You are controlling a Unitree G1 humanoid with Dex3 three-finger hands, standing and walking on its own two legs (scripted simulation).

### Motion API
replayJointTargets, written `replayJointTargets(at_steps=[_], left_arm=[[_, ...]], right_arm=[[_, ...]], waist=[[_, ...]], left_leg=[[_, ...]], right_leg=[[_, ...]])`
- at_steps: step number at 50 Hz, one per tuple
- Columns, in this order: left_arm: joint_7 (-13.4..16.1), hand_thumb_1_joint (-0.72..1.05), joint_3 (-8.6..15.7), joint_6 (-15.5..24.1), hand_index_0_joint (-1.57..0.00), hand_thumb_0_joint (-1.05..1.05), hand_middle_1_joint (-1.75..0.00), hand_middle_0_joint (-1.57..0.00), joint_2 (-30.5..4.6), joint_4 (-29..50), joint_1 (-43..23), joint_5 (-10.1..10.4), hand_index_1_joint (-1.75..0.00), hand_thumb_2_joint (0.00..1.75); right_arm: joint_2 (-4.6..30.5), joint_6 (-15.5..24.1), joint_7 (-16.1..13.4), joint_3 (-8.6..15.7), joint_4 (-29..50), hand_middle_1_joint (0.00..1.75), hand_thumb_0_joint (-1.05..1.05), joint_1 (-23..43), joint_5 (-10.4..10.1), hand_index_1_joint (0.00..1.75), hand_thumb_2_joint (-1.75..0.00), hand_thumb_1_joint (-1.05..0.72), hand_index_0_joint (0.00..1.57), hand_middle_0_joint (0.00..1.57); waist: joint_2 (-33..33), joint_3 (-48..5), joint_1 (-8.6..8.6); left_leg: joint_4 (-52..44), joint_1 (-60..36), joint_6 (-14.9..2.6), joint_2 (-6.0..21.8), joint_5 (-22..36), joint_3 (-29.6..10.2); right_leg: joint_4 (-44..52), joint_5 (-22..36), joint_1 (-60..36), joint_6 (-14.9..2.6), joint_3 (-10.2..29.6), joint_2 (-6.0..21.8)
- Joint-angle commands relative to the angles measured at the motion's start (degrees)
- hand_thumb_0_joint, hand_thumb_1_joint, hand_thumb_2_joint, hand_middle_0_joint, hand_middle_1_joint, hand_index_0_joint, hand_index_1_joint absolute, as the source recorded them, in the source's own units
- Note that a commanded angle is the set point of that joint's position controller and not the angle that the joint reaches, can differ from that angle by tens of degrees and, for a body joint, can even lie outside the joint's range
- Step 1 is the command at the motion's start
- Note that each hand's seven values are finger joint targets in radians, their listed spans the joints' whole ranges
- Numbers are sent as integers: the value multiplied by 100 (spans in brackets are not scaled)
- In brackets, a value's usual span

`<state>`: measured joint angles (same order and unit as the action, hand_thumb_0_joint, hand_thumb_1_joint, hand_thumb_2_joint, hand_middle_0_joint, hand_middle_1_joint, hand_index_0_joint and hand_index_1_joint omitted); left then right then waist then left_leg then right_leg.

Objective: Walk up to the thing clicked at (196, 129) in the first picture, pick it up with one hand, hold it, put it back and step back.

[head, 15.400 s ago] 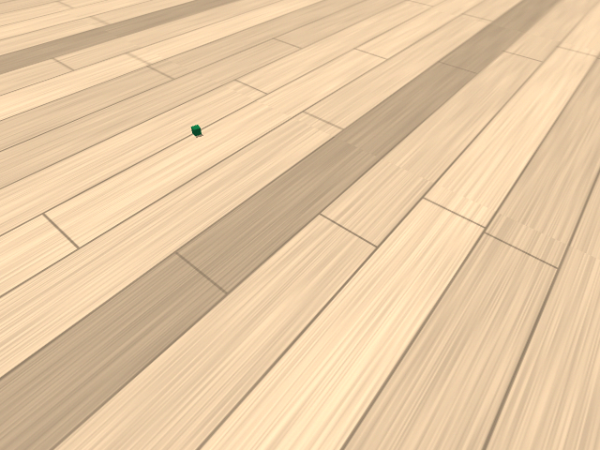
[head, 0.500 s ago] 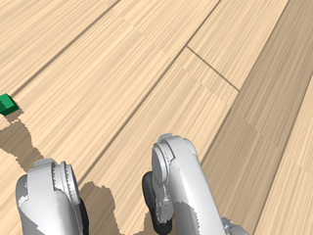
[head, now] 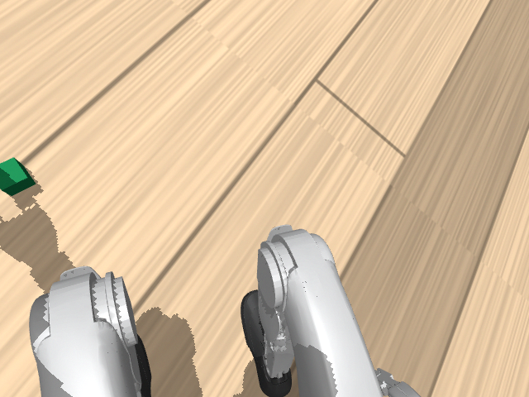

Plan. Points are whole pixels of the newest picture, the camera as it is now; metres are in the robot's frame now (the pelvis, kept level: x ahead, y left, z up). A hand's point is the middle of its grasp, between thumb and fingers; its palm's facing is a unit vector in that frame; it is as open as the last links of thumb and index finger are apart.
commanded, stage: rise first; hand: left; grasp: from above
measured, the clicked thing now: (12, 177) +0.50 +0.31 -0.30
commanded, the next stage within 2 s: none
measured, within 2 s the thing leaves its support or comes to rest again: neither
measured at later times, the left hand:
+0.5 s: hand out of the picture +0.45 +0.34 -0.18, palm faces -0.36 -0.22 -0.91, open 11.8 cm
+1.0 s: hand out of the picture +0.45 +0.34 -0.18, palm faces -0.37 -0.22 -0.90, open 11.8 cm
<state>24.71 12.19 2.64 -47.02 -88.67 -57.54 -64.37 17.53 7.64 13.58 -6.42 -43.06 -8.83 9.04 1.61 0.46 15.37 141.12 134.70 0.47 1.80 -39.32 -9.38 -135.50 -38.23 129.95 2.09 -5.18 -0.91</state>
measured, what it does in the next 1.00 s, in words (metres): stands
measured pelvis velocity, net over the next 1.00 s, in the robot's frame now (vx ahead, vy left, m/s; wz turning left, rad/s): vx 0.00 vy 0.00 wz -0.01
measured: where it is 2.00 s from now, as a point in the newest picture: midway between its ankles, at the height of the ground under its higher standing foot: (207, 384)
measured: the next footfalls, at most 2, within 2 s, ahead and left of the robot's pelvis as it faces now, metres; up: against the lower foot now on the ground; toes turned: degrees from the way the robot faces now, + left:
none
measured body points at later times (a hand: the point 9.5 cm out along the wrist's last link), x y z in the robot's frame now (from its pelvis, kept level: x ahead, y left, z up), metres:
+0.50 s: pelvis +0.00 +0.00 +0.00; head +0.25 +0.08 +0.36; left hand +0.47 +0.35 -0.13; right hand +0.04 -0.26 -0.10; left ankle +0.07 +0.13 -0.28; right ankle +0.10 -0.12 -0.28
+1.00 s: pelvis +0.00 +0.00 +0.00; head +0.25 +0.08 +0.36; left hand +0.47 +0.35 -0.13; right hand +0.04 -0.27 -0.09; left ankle +0.07 +0.13 -0.28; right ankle +0.10 -0.12 -0.28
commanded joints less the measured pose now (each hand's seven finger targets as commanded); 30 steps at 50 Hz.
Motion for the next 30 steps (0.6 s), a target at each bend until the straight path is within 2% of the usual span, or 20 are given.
replayJointTargets(at_steps=[1, 2, 3, 4, 5, 7, 8, 11, 15, 16, 17, 21, 22, 23, 25, 26, 27, 28, 30], left_arm=[[196, -18, 23, 27, -41, 0, -67, -42, -1606, 785, -1754, 33, -68, 69], [192, -17, 36, 24, -42, 0, -66, -43, -1598, 564, -1584, 39, -67, 68], [170, -17, -61, 43, -42, 0, -68, -42, -1509, 454, -1605, 49, -68, 67], [161, -18, -84, 60, -41, 0, -68, -42, -1507, 444, -1599, 43, -69, 69], [185, -17, -3, 75, -42, 0, -67, -42, -1606, 537, -1662, 43, -68, 67], [168, -15, 63, 102, -43, 0, -67, -44, -1704, 495, -1624, 34, -67, 66], [166, -16, -49, 133, -43, 0, -65, -44, -1614, 640, -1686, 18, -66, 67], [260, -14, 79, 151, -43, 0, -67, -43, -1734, 811, -1805, 7, -67, 65], [324, -16, 99, 125, -42, 0, -66, -42, -1665, 646, -1619, -27, -66, 66], [322, -16, 91, 125, -42, 0, -67, -42, -1715, 613, -1630, -4, -67, 66], [306, -16, 89, 114, -42, 0, -66, -43, -1717, 611, -1569, -49, -67, 67], [335, -16, 112, 91, -42, 0, -68, -42, -1688, 795, -1606, -4, -68, 66], [352, -16, 101, 68, -42, 0, -67, -42, -1592, 761, -1535, -5, -67, 67], [371, -15, 155, 65, -42, 0, -66, -42, -1662, 854, -1641, 16, -66, 65], [350, -15, 15, 41, -43, 0, -66, -44, -1445, 628, -1525, 2, -66, 65], [358, -16, 90, 50, -42, 0, -66, -43, -1616, 818, -1706, 5, -67, 66], [334, -16, 41, 14, -43, 0, -65, -43, -1582, 640, -1545, -46, -66, 67], [308, -14, 43, 18, -43, 0, -65, -44, -1525, 662, -1659, 1, -65, 65], [311, -16, 17, 45, -43, 0, -64, -44, -1503, 492, -1583, 30, -65, 67]], right_arm=[[1513, 42, -68, 447, 6, 30, 0, -1211, -4, 30, -90, -89, 20, 20], [1544, 65, -64, 446, 10, 30, 0, -1206, 6, 30, -90, -89, 20, 20], [1525, 87, -58, 418, 13, 30, 0, -1204, 39, 30, -90, -89, 20, 20], [1500, 95, -50, 418, 9, 30, 0, -1197, 36, 30, -90, -89, 20, 20], [1538, 101, -65, 413, -3, 30, 0, -1206, 22, 30, -90, -89, 20, 20], [1538, 111, -62, 409, 13, 30, 0, -1242, 50, 30, -90, -89, 20, 20], [1520, 128, -52, 388, 39, 30, 0, -1223, 34, 30, -90, -89, 20, 20], [1519, 132, -58, 377, 0, 30, 0, -1252, 32, 30, -89, -89, 20, 20], [1529, 143, -42, 398, -43, 30, 0, -1265, 47, 30, -90, -89, 20, 20], [1493, 134, -44, 392, -36, 30, 0, -1194, 43, 30, -90, -89, 20, 20], [1509, 135, -28, 398, -23, 30, 0, -1237, 49, 30, -90, -89, 20, 20], [1488, 137, -7, 417, -69, 30, 0, -1246, 68, 30, -90, -89, 20, 20], [1508, 138, -8, 434, -71, 30, 0, -1250, 67, 30, -90, -89, 20, 20], [1527, 137, -9, 451, -47, 30, 0, -1257, 38, 30, -89, -88, 20, 20], [1503, 143, 16, 441, -60, 30, 0, -1241, 63, 30, -90, -89, 20, 20], [1540, 141, 8, 465, -67, 30, 0, -1212, 24, 30, -89, -89, 20, 20], [1513, 134, 15, 457, -61, 30, 0, -1217, 30, 30, -90, -89, 20, 20], [1550, 151, 17, 450, -37, 30, 0, -1279, 37, 30, -89, -88, 20, 20], [1541, 149, 13, 456, -55, 30, 0, -1198, 38, 30, -89, -89, 20, 20]], waist=[[-1886, -3694, 51], [-1902, -3547, 49], [-1833, -3420, 129], [-1737, -3445, 97], [-1744, -3532, 51], [-1813, -3600, 83], [-1906, -3676, 41], [-2007, -3973, 39], [-2068, -3834, 41], [-2049, -3847, -11], [-2032, -3778, 25], [-2156, -3997, -39], [-2117, -4023, -38], [-2141, -4030, -26], [-2200, -3889, 62], [-2181, -3904, -11], [-2144, -3849, -3], [-1997, -3768, 95], [-1920, -3652, 53]], left_leg=[[-1441, -2700, -203, -87, 801, 605], [-1491, -2718, -187, -90, 740, 577], [-1470, -2613, -199, -84, 623, 564], [-1435, -2565, -205, -81, 633, 584], [-1477, -2583, -202, -95, 652, 564], [-1438, -2674, -195, -83, 780, 564], [-1416, -2737, -189, -85, 861, 569], [-1356, -2905, -173, -80, 1126, 577], [-1394, -2874, -156, -74, 1119, 587], [-1373, -2788, -174, -57, 1036, 582], [-1339, -2812, -181, -69, 1113, 603], [-1394, -2937, -153, -59, 1197, 588], [-1385, -2962, -155, -67, 1175, 579], [-1418, -3043, -146, -60, 1200, 555], [-1466, -3007, -130, -76, 1150, 538], [-1486, -3014, -136, -69, 1074, 522], [-1413, -2984, -149, -71, 1128, 556], [-1397, -2917, -167, -81, 1134, 547], [-1401, -2737, -180, -79, 934, 550]], right_leg=[[1368, 1001, -1854, -372, -501, -205], [1333, 916, -1771, -386, -535, -192], [1342, 806, -1733, -384, -547, -210], [1387, 800, -1831, -380, -517, -229], [1355, 824, -1830, -382, -550, -214], [1328, 955, -1925, -372, -548, -217], [1293, 1024, -1895, -376, -543, -201], [1270, 1309, -2051, -362, -537, -217], [1230, 1293, -1954, -371, -559, -209], [1252, 1233, -1935, -371, -544, -237], [1259, 1297, -1978, -362, -530, -221], [1224, 1362, -2064, -374, -544, -230], [1221, 1354, -2002, -374, -565, -229], [1204, 1357, -1922, -379, -587, -212], [1177, 1314, -1872, -399, -600, -223], [1171, 1235, -1743, -403, -602, -207], [1209, 1281, -1815, -394, -571, -226], [1210, 1281, -1811, -379, -576, -201], [1247, 1122, -1765, -386, -560, -222]])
